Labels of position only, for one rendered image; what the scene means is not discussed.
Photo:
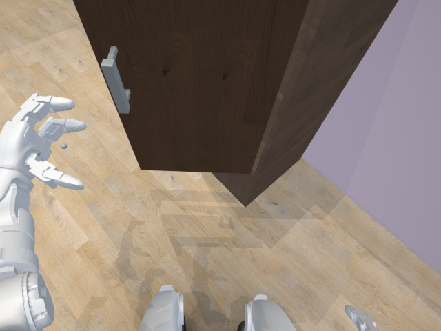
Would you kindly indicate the robot right thigh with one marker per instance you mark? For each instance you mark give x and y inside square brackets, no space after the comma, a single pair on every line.
[265,315]

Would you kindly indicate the right robot hand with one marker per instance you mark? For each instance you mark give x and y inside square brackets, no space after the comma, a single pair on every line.
[363,321]

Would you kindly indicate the left robot hand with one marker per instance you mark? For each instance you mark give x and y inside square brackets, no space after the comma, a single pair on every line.
[18,140]

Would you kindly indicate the cupboard door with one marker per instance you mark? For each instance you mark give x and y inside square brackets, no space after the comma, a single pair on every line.
[203,75]

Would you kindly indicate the robot thigh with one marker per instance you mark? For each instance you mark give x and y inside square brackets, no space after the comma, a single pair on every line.
[164,313]
[265,315]

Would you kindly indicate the left robot upper arm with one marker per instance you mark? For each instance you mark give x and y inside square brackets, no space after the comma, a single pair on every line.
[25,303]

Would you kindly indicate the handle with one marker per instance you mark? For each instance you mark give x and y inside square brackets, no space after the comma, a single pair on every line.
[120,95]

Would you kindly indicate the robot left forearm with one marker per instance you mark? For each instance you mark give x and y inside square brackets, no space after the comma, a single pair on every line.
[16,225]

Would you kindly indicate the robot left thigh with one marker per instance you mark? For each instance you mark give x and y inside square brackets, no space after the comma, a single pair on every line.
[164,313]

